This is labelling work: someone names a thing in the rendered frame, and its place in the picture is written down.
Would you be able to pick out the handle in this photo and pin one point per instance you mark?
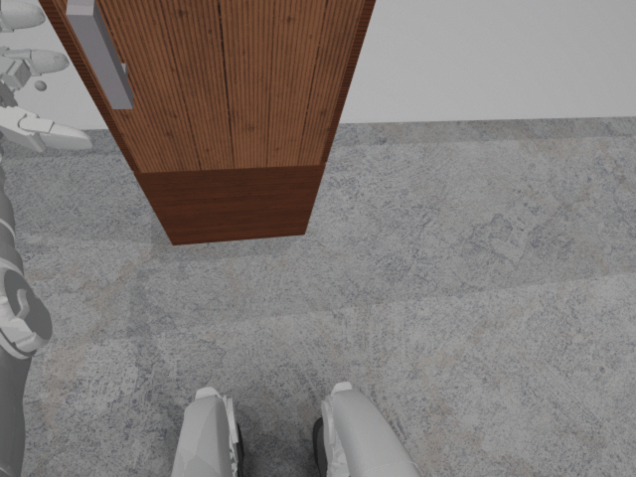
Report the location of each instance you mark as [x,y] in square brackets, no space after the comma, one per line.
[93,36]

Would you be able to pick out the right robot shin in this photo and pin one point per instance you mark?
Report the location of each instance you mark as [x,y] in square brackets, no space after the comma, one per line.
[337,462]

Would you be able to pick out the cupboard door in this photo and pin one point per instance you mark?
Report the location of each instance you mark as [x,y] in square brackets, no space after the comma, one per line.
[227,84]

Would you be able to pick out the robot left upper arm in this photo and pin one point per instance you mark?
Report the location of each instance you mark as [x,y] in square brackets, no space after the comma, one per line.
[25,326]

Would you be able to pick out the right robot thigh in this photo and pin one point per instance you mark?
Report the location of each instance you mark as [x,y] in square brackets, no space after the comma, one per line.
[371,446]

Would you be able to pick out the left robot hand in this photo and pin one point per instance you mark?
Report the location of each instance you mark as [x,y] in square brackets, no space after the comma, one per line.
[16,123]

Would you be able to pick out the left robot forearm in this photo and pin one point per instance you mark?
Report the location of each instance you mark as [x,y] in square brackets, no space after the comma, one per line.
[9,256]

